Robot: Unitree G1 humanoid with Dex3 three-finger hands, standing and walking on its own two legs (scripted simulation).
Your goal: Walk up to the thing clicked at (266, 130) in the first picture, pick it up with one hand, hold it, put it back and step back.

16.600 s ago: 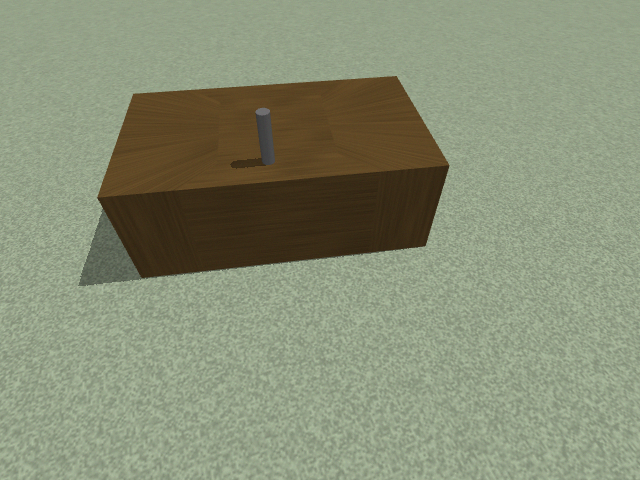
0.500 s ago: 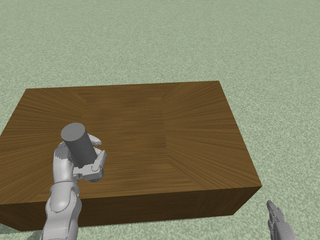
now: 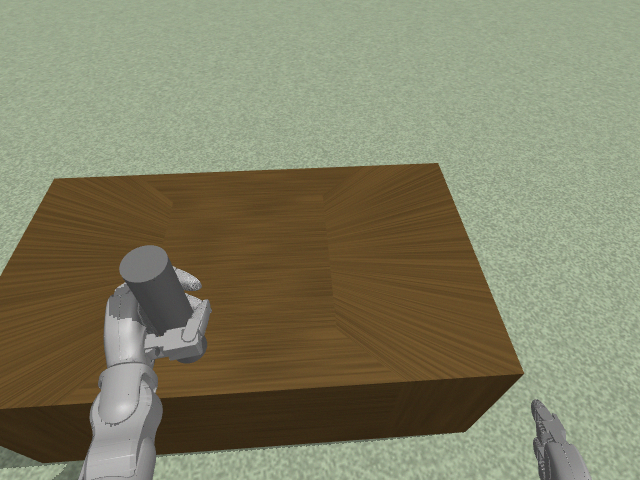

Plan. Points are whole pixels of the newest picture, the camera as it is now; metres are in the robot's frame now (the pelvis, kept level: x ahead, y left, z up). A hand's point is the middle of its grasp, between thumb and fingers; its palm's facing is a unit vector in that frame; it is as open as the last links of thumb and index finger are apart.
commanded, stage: hold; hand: left
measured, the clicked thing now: (170, 311) +0.32 +0.18 +0.07
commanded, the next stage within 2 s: crouch in 1.22 s
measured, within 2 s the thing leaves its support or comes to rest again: neither
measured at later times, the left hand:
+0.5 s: hand (185, 314) +0.32 +0.17 +0.05, palm faces +0.18 -0.98 +0.00, open 6.0 cm
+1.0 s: hand (184, 321) +0.32 +0.17 +0.05, palm faces +0.18 -0.98 +0.00, open 6.0 cm
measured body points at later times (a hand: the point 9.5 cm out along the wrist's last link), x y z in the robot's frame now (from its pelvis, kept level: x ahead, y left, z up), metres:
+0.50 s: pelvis +0.01 +0.00 +0.00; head +0.04 +0.00 +0.45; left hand +0.31 +0.22 +0.05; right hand +0.16 -0.26 -0.05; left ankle +0.04 +0.13 -0.70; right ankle -0.02 -0.12 -0.70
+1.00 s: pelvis +0.00 +0.00 +0.00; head +0.04 +0.00 +0.45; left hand +0.30 +0.23 +0.05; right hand +0.16 -0.26 -0.05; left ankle +0.04 +0.13 -0.70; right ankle -0.02 -0.12 -0.70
